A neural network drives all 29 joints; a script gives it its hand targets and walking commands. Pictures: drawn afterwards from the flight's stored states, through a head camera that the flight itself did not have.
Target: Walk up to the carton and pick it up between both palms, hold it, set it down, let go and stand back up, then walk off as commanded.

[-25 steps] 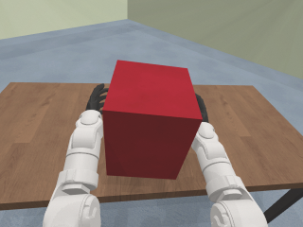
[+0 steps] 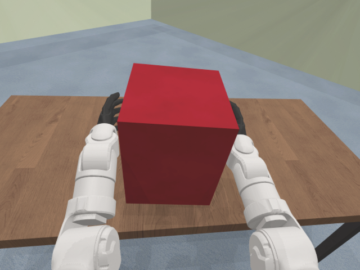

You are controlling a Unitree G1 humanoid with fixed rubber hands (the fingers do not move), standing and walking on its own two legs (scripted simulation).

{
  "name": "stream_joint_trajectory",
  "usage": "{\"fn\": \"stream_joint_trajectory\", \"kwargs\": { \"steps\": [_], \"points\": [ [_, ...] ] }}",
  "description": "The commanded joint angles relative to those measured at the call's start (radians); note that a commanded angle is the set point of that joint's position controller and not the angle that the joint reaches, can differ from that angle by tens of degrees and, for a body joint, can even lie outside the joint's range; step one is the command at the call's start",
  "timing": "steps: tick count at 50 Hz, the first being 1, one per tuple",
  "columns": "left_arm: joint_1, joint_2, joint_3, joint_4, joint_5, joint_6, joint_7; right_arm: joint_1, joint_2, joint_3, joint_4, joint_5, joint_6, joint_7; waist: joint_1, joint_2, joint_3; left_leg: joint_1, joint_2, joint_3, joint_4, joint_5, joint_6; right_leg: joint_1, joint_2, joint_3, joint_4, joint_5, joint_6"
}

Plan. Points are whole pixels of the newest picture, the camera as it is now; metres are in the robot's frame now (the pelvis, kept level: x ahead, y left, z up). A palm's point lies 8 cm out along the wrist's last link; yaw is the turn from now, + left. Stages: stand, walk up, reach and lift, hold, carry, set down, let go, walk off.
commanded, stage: reach and lift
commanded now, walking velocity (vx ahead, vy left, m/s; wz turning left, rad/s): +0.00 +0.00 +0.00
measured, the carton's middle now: (172, 136) +0.38 +0.03 +0.13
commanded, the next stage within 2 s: hold in 0.66 s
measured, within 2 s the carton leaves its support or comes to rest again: neither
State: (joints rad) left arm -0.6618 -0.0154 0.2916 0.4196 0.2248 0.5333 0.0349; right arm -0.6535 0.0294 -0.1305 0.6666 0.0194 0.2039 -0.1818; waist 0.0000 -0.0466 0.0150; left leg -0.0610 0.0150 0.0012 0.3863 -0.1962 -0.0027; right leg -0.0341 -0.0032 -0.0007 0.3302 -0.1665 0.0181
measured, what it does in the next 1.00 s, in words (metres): stands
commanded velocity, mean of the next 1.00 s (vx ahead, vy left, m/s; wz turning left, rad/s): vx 0.00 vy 0.00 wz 0.00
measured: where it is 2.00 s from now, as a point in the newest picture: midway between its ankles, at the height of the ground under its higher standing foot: outside the picture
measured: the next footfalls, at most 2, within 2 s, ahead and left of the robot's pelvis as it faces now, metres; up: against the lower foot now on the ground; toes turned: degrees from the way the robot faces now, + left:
none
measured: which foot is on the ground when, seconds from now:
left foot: down 0.00-1.00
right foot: down 0.00-1.00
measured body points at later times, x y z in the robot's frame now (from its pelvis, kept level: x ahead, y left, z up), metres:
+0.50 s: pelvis +0.00 +0.00 +0.00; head -0.06 +0.02 +0.45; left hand +0.38 +0.17 +0.18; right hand +0.39 -0.12 +0.17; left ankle +0.02 +0.12 -0.75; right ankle +0.02 -0.13 -0.75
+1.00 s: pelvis +0.00 +0.00 +0.00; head -0.08 +0.02 +0.44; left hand +0.37 +0.18 +0.20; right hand +0.38 -0.12 +0.20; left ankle +0.02 +0.12 -0.75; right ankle +0.02 -0.13 -0.75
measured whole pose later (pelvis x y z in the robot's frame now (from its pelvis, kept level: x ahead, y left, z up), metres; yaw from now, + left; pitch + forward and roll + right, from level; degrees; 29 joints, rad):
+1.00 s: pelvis +0.00 +0.00 +0.00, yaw +0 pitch -10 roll -1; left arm -0.70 -0.01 0.31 0.38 0.24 0.66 0.03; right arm -0.72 0.02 -0.13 0.67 0.05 0.31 -0.19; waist 0.00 -0.05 -0.02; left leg -0.02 0.01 0.00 0.38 -0.20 0.00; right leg 0.01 0.00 0.00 0.33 -0.17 0.02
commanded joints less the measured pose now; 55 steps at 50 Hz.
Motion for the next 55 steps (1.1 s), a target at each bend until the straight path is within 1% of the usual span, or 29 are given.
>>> {"fn": "stream_joint_trajectory", "kwargs": {
  "steps": [1, 2, 3, 6, 7, 8, 12, 13, 14, 15, 18, 20, 22, 23, 24, 25, 29, 32, 37, 38, 40, 41, 44, 47, 48, 49, 52, 54, 55],
  "points": [
    [-0.603, -0.611, -0.43, -0.111, -0.033, 0.014, -0.186, -0.845, 0.519, 0.321, -0.244, 0.102, -0.05, 0.115, -0.108, 0.05, -0.336, 0.062, -0.048, 0.036, -0.091, 0.194, -0.012, 0.138, 0.046, -0.057, -0.09, 0.165, 0.024],
    [-0.575, -0.604, -0.41, -0.057, -0.022, 0.024, -0.188, -0.838, 0.5, 0.311, -0.209, 0.101, -0.039, 0.112, -0.111, 0.037, -0.261, 0.051, -0.048, 0.037, -0.1, 0.152, -0.011, 0.113, 0.046, -0.056, -0.1, 0.127, 0.021],
    [-0.617, -0.63, -0.45, -0.146, -0.044, 0.015, -0.186, -0.881, 0.528, 0.34, -0.301, 0.121, -0.055, 0.109, -0.098, 0.063, -0.364, 0.081, -0.05, 0.034, -0.077, 0.23, -0.024, 0.15, 0.056, -0.064, -0.08, 0.191, 0.02],
    [-0.585, -0.603, -0.42, -0.094, -0.016, 0.039, -0.195, -0.831, 0.494, 0.307, -0.207, 0.114, -0.027, 0.104, -0.117, 0.073, -0.249, 0.069, -0.051, 0.035, -0.087, 0.197, -0.024, 0.116, 0.047, -0.055, -0.092, 0.165, 0.021],
    [-0.589, -0.589, -0.392, -0.089, 0.003, 0.041, -0.199, -0.815, 0.487, 0.296, -0.181, 0.104, -0.022, 0.107, -0.098, 0.068, -0.222, 0.045, -0.05, 0.038, -0.102, 0.16, -0.019, 0.116, 0.048, -0.06, -0.094, 0.126, 0.021],
    [-0.64, -0.611, -0.437, -0.159, -0.028, 0.035, -0.199, -0.826, 0.499, 0.299, -0.223, 0.107, -0.029, 0.105, -0.125, 0.083, -0.301, 0.07, -0.046, 0.031, -0.089, 0.195, -0.03, 0.128, 0.052, -0.064, -0.085, 0.145, 0.021],
    [-0.647, -0.615, -0.457, -0.148, -0.035, 0.03, -0.191, -0.863, 0.507, 0.326, -0.24, 0.111, -0.029, 0.104, -0.128, 0.071, -0.328, 0.079, -0.044, 0.029, -0.081, 0.218, -0.033, 0.127, 0.051, -0.073, -0.088, 0.165, 0.017],
    [-0.613, -0.609, -0.433, -0.101, -0.029, 0.043, -0.191, -0.881, 0.504, 0.319, -0.234, 0.126, -0.019, 0.105, -0.11, 0.064, -0.265, 0.056, -0.048, 0.035, -0.092, 0.187, -0.02, 0.117, 0.051, -0.059, -0.091, 0.133, 0.02],
    [-0.645, -0.618, -0.44, -0.136, -0.031, 0.04, -0.191, -0.881, 0.521, 0.321, -0.246, 0.119, -0.018, 0.103, -0.125, 0.059, -0.313, 0.08, -0.045, 0.03, -0.088, 0.189, -0.024, 0.12, 0.054, -0.062, -0.089, 0.141, 0.02],
    [-0.644, -0.614, -0.45, -0.154, -0.045, 0.036, -0.187, -0.891, 0.521, 0.34, -0.271, 0.137, -0.023, 0.104, -0.108, 0.067, -0.342, 0.08, -0.044, 0.03, -0.078, 0.238, -0.031, 0.133, 0.056, -0.064, -0.079, 0.174, 0.016],
    [-0.654, -0.599, -0.439, -0.149, -0.031, 0.038, -0.191, -0.844, 0.513, 0.317, -0.208, 0.128, -0.009, 0.1, -0.126, 0.08, -0.298, 0.084, -0.048, 0.031, -0.081, 0.221, -0.029, 0.133, 0.049, -0.057, -0.09, 0.18, 0.021],
    [-0.666, -0.619, -0.465, -0.168, -0.046, 0.043, -0.189, -0.878, 0.511, 0.32, -0.221, 0.132, -0.014, 0.103, -0.115, 0.094, -0.305, 0.067, -0.044, 0.028, -0.083, 0.209, -0.036, 0.12, 0.054, -0.066, -0.082, 0.145, 0.014],
    [-0.614, -0.624, -0.465, -0.156, -0.043, 0.057, -0.192, -0.87, 0.496, 0.328, -0.261, 0.137, -0.005, 0.097, -0.137, 0.082, -0.33, 0.093, -0.046, 0.027, -0.076, 0.261, -0.034, 0.145, 0.055, -0.062, -0.085, 0.194, 0.019],
    [-0.615, -0.603, -0.436, -0.122, -0.03, 0.061, -0.194, -0.847, 0.491, 0.317, -0.198, 0.134, 0.008, 0.096, -0.133, 0.076, -0.26, 0.08, -0.045, 0.026, -0.088, 0.233, -0.031, 0.122, 0.056, -0.058, -0.095, 0.161, 0.017],
    [-0.683, -0.609, -0.453, -0.199, -0.051, 0.051, -0.193, -0.893, 0.525, 0.355, -0.283, 0.159, -0.006, 0.098, -0.117, 0.07, -0.341, 0.087, -0.043, 0.026, -0.071, 0.242, -0.033, 0.144, 0.053, -0.058, -0.081, 0.182, 0.018],
    [-0.649, -0.604, -0.444, -0.169, -0.045, 0.065, -0.192, -0.88, 0.529, 0.353, -0.257, 0.163, 0.012, 0.096, -0.11, 0.074, -0.309, 0.081, -0.05, 0.033, -0.077, 0.243, -0.023, 0.153, 0.052, -0.049, -0.083, 0.188, 0.021],
    [-0.669, -0.608, -0.443, -0.15, -0.044, 0.075, -0.204, -0.886, 0.509, 0.32, -0.226, 0.142, 0.019, 0.091, -0.136, 0.061, -0.271, 0.063, -0.047, 0.033, -0.095, 0.183, -0.026, 0.124, 0.052, -0.054, -0.095, 0.136, 0.019],
    [-0.689, -0.598, -0.407, -0.13, -0.029, 0.089, -0.21, -0.887, 0.521, 0.307, -0.21, 0.137, 0.035, 0.098, -0.12, 0.06, -0.224, 0.031, -0.049, 0.04, -0.121, 0.102, -0.013, 0.113, 0.042, -0.051, -0.1, 0.075, 0.02],
    [-0.669, -0.63, -0.491, -0.216, -0.073, 0.091, -0.199, -0.934, 0.522, 0.366, -0.354, 0.181, 0.026, 0.085, -0.129, 0.088, -0.349, 0.092, -0.05, 0.022, -0.065, 0.284, -0.037, 0.168, 0.058, -0.053, -0.077, 0.216, 0.015],
    [-0.638, -0.62, -0.445, -0.164, -0.037, 0.1, -0.201, -0.871, 0.495, 0.327, -0.246, 0.166, 0.045, 0.086, -0.14, 0.088, -0.244, 0.075, -0.047, 0.025, -0.077, 0.245, -0.039, 0.137, 0.056, -0.054, -0.086, 0.174, 0.014],
    [-0.649, -0.6, -0.422, -0.137, -0.033, 0.118, -0.217, -0.897, 0.5, 0.327, -0.257, 0.165, 0.057, 0.085, -0.127, 0.062, -0.228, 0.051, -0.048, 0.032, -0.102, 0.157, -0.023, 0.135, 0.054, -0.049, -0.096, 0.106, 0.016],
    [-0.686, -0.611, -0.444, -0.212, -0.043, 0.11, -0.207, -0.912, 0.513, 0.334, -0.276, 0.171, 0.049, 0.095, -0.116, 0.087, -0.272, 0.056, -0.044, 0.032, -0.102, 0.179, -0.031, 0.125, 0.058, -0.058, -0.091, 0.111, 0.008],
    [-0.693, -0.626, -0.455, -0.192, -0.05, 0.115, -0.206, -0.91, 0.493, 0.317, -0.259, 0.172, 0.058, 0.088, -0.136, 0.101, -0.277, 0.057, -0.039, 0.022, -0.093, 0.211, -0.039, 0.123, 0.059, -0.049, -0.088, 0.125, 0.005],
    [-0.68, -0.611, -0.422, -0.162, -0.034, 0.118, -0.206, -0.934, 0.525, 0.337, -0.266, 0.173, 0.066, 0.092, -0.116, 0.058, -0.25, 0.027, -0.048, 0.034, -0.109, 0.136, -0.016, 0.136, 0.05, -0.049, -0.092, 0.091, 0.018],
    [-0.691, -0.616, -0.448, -0.174, -0.046, 0.126, -0.206, -0.933, 0.509, 0.32, -0.269, 0.174, 0.07, 0.089, -0.138, 0.087, -0.263, 0.049, -0.046, 0.032, -0.105, 0.145, -0.022, 0.123, 0.049, -0.045, -0.092, 0.099, 0.013],
    [-0.708, -0.602, -0.436, -0.181, -0.045, 0.122, -0.209, -0.92, 0.528, 0.331, -0.266, 0.179, 0.073, 0.088, -0.117, 0.074, -0.275, 0.038, -0.049, 0.03, -0.102, 0.158, -0.021, 0.142, 0.051, -0.046, -0.087, 0.117, 0.017],
    [-0.699, -0.6, -0.42, -0.146, -0.038, 0.134, -0.214, -0.92, 0.499, 0.313, -0.224, 0.171, 0.088, 0.084, -0.139, 0.067, -0.203, 0.029, -0.051, 0.032, -0.11, 0.124, -0.018, 0.114, 0.051, -0.045, -0.097, 0.081, 0.02],
    [-0.693, -0.605, -0.447, -0.209, -0.053, 0.134, -0.214, -0.894, 0.515, 0.325, -0.252, 0.188, 0.092, 0.085, -0.133, 0.085, -0.263, 0.054, -0.048, 0.027, -0.105, 0.171, -0.027, 0.146, 0.051, -0.04, -0.091, 0.129, 0.015],
    [-0.72, -0.586, -0.415, -0.177, -0.033, 0.136, -0.214, -0.887, 0.509, 0.31, -0.203, 0.171, 0.101, 0.086, -0.134, 0.07, -0.199, 0.034, -0.048, 0.034, -0.118, 0.1, -0.023, 0.115, 0.049, -0.045, -0.1, 0.061, 0.014]
  ]
}}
